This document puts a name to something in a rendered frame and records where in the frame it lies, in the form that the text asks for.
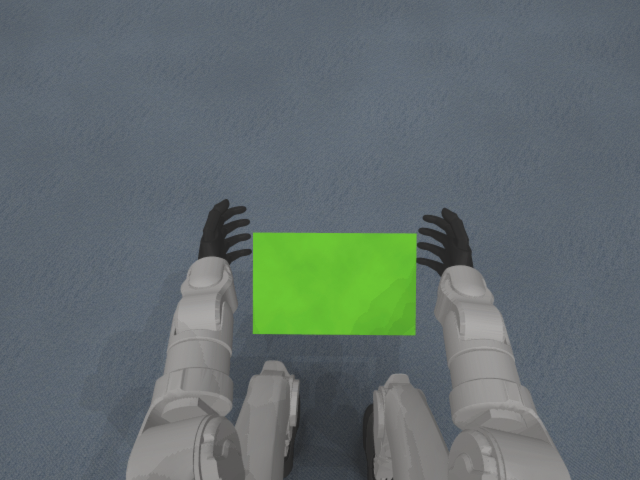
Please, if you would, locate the right robot hand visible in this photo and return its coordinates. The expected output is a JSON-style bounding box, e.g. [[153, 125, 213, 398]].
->
[[416, 208, 474, 277]]

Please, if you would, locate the robot left foot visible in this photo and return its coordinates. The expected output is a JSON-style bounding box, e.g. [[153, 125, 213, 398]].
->
[[283, 396, 300, 478]]

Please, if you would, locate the robot right forearm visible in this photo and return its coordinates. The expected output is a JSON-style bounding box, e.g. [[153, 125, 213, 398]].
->
[[434, 265, 571, 480]]

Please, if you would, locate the robot left upper arm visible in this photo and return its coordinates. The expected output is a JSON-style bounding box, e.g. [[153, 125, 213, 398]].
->
[[127, 414, 245, 480]]

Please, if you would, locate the right robot shin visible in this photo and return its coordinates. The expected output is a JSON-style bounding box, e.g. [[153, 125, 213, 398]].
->
[[373, 374, 427, 480]]

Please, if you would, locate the robot right upper arm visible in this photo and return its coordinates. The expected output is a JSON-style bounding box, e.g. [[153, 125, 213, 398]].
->
[[448, 426, 570, 480]]

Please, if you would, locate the carton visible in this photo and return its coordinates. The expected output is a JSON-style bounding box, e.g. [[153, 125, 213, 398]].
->
[[253, 233, 417, 335]]

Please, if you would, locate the robot left forearm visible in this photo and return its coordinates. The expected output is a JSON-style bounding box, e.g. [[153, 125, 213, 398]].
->
[[126, 256, 238, 480]]

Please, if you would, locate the left robot hand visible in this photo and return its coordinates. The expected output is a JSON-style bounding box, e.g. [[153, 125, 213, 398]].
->
[[198, 199, 252, 265]]

